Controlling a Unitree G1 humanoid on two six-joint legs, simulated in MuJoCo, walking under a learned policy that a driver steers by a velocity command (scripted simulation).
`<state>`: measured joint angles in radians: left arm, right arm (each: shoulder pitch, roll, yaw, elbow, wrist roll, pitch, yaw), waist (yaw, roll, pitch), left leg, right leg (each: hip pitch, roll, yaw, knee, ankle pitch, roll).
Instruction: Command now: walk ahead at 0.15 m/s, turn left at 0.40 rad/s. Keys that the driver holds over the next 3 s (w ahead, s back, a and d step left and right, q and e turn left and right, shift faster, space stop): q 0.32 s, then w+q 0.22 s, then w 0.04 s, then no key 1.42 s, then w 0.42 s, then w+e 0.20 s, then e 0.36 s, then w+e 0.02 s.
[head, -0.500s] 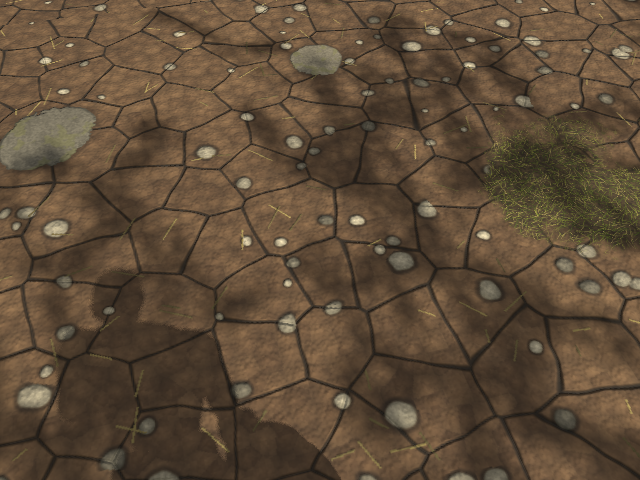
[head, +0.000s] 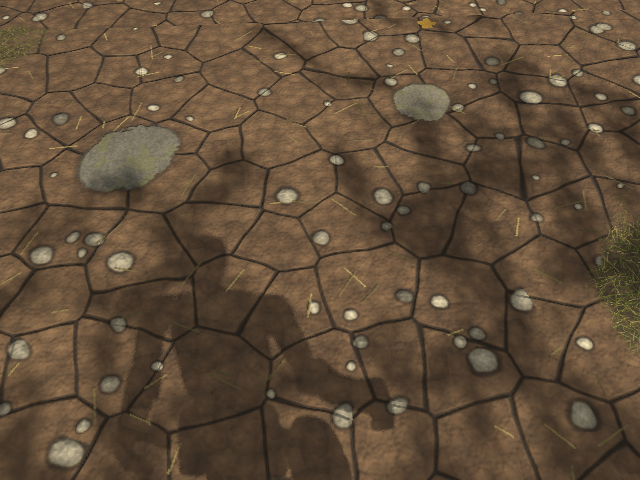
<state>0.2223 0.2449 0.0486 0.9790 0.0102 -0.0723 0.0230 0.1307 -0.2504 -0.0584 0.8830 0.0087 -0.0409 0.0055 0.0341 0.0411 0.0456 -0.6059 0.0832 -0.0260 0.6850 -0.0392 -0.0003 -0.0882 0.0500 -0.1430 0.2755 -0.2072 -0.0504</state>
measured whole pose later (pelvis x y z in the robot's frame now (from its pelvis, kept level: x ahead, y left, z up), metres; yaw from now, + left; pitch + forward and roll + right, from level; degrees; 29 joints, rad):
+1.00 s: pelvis +0.19 +0.06 -0.01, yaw +23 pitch +2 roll +1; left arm 0.30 0.27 0.04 0.91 0.00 -0.05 0.01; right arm 0.10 -0.22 -0.04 0.69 -0.01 -0.01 0.00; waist 0.06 -0.02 0.03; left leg -0.35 -0.02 0.00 0.48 -0.17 0.02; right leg -0.24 -0.06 0.01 0.75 -0.56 0.06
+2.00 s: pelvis +0.24 +0.05 -0.01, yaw +24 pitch -2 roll +0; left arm 0.25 0.21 0.02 1.04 0.00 -0.01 0.03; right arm 0.17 -0.22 -0.04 1.11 0.00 0.02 -0.05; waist 0.00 0.01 0.04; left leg -0.21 0.03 -0.03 0.49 -0.24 -0.04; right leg -0.15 -0.01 -0.02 0.50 -0.31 0.00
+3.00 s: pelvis +0.56 +0.18 -0.01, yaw +8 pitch +2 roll +0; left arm 0.16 0.28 0.07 0.82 0.00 -0.04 -0.02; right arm 0.09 -0.29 -0.05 0.80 -0.02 -0.05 -0.06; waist 0.03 0.02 0.07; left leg -0.65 0.06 -0.10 1.06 -0.35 -0.06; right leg -0.36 0.13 0.05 0.41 -0.08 -0.11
